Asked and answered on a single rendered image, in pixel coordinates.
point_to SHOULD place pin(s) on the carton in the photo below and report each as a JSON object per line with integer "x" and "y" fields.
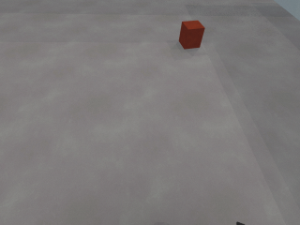
{"x": 191, "y": 34}

